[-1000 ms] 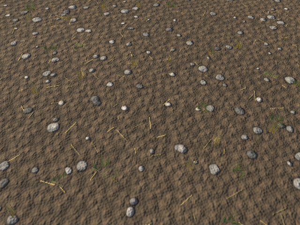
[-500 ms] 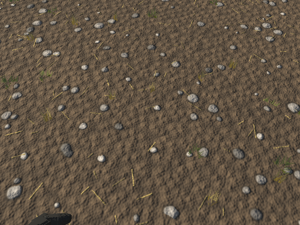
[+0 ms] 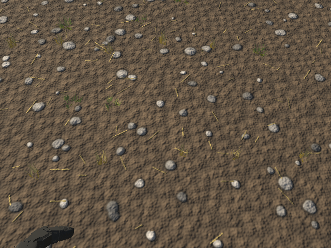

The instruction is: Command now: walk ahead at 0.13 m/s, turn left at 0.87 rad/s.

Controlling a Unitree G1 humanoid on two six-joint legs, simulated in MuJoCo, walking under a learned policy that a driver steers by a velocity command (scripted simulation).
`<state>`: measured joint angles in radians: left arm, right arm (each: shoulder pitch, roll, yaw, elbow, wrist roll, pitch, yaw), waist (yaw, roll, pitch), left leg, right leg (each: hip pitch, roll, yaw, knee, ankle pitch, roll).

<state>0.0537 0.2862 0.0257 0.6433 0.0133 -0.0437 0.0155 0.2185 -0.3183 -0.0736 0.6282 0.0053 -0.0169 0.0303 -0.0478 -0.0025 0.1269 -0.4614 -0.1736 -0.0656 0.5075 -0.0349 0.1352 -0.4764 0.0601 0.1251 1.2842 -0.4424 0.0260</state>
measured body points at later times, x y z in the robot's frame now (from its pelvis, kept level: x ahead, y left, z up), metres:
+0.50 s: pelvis +0.17 -0.08 +0.02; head +0.17 -0.08 +0.47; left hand +0.19 +0.24 -0.07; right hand +0.42 -0.26 -0.07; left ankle +0.13 +0.03 -0.69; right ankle +0.22 -0.18 -0.72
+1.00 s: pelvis +0.42 +0.09 -0.01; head +0.47 +0.10 +0.44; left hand +0.24 +0.28 -0.14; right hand +0.76 +0.01 -0.05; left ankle +0.48 +0.24 -0.72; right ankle +0.24 -0.16 -0.67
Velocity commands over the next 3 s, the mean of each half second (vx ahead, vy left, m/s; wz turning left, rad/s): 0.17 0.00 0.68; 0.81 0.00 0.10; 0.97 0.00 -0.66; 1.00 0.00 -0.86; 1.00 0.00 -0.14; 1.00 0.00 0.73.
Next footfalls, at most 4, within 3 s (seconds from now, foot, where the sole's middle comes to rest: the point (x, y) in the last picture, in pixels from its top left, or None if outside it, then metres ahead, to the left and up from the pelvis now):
0.44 right None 0.25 -0.16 -0.76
0.96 left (94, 219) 0.51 0.26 -0.76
1.42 right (117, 118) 1.00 0.19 -0.76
1.86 left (91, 57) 1.41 0.35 -0.76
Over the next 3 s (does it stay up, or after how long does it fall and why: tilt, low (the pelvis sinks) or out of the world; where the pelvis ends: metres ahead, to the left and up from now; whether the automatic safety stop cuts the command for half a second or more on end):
stays up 2.10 -0.15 0.01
